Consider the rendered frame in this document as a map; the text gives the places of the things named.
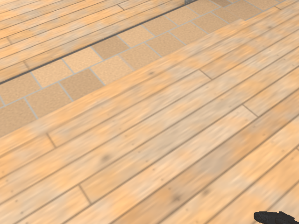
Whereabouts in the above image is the robot right hand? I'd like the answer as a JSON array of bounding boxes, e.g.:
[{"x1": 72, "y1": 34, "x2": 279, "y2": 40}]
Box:
[{"x1": 253, "y1": 211, "x2": 299, "y2": 224}]

